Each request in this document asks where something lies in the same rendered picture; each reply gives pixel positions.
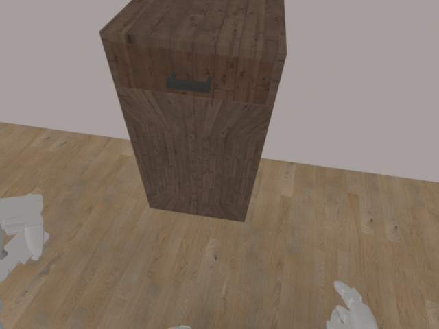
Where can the right robot hand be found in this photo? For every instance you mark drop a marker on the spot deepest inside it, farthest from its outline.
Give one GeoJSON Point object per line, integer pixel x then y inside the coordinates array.
{"type": "Point", "coordinates": [359, 315]}

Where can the drawer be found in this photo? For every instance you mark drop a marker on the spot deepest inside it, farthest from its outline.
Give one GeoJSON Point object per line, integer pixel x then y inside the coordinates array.
{"type": "Point", "coordinates": [234, 78]}

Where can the handle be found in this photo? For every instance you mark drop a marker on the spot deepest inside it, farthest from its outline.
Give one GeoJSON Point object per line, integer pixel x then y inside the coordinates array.
{"type": "Point", "coordinates": [190, 85]}

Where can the cabinet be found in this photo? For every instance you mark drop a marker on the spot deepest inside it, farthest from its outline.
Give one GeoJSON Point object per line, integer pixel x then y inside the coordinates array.
{"type": "Point", "coordinates": [198, 155]}

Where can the left robot hand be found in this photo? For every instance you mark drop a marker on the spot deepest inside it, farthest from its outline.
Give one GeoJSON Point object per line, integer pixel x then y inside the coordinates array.
{"type": "Point", "coordinates": [21, 216]}

